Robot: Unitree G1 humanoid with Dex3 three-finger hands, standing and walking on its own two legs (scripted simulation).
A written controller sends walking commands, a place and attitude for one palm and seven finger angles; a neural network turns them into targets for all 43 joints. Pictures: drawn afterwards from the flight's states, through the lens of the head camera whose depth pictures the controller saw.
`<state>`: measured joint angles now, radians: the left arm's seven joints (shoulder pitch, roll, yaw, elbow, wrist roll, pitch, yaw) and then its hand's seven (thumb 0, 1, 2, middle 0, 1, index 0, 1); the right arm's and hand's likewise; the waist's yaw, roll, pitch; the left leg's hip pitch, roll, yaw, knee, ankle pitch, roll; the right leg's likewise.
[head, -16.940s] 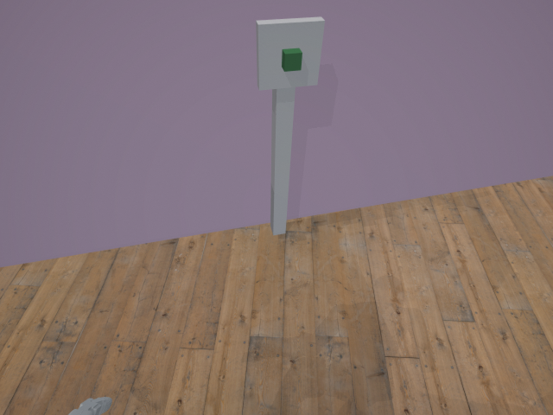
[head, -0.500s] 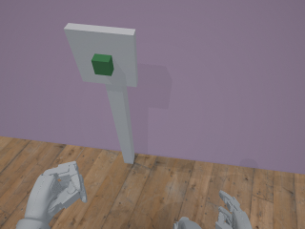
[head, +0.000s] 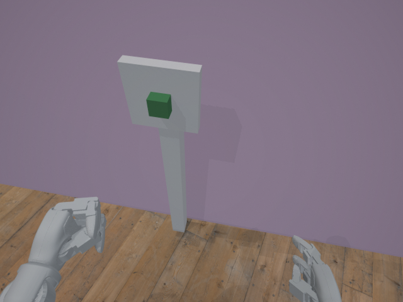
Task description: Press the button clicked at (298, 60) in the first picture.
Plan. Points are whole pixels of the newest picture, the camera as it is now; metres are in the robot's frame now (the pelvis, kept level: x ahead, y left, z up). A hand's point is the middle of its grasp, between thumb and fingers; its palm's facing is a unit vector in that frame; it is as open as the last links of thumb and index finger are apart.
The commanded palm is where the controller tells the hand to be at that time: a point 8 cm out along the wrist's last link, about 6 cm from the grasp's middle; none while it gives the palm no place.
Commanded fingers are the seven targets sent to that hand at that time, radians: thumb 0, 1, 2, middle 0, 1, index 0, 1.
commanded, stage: raise the hand and make a fist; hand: left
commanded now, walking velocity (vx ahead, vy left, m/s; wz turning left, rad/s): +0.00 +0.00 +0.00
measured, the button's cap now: (160, 104) +0.52 +0.13 +0.11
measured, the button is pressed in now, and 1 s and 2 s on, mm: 0 0 0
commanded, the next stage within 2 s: aim a knuckle at the button in 0.60 s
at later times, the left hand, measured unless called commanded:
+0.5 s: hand (93, 225) +0.22 +0.20 +0.10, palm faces -0.07 -1.00 -0.07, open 3.1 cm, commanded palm +0.20 +0.25 +0.11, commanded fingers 0.00 0.90 0.90 -1.30 -1.50 -1.30 -1.50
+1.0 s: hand (119, 204) +0.26 +0.17 +0.09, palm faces -0.11 -0.99 -0.07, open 3.1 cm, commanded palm +0.25 +0.22 +0.10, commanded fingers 0.00 0.90 0.90 -1.30 -1.50 -1.30 -1.50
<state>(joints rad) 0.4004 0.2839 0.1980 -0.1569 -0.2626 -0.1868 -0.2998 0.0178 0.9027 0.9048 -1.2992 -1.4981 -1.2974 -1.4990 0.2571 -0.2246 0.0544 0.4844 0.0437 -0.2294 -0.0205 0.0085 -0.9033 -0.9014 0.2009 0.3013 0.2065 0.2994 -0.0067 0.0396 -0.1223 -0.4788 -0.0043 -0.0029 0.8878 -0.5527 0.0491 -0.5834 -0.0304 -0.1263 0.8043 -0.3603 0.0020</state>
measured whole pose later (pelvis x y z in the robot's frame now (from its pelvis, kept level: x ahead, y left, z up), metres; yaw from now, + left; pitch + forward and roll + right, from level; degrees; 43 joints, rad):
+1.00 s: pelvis -0.02 -0.03 +0.01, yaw +1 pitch +5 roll -1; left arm 0.01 0.31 0.21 0.19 -0.27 -0.18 -0.36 0.02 0.90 0.90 -1.30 -1.50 -1.30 -1.50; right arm 0.26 -0.27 0.07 0.58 0.05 -0.26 -0.07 0.01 -0.90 -0.90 0.20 0.30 0.21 0.30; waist -0.01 0.04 -0.03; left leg -0.40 0.00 -0.01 0.78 -0.46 0.02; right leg -0.51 -0.03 -0.13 0.72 -0.30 -0.03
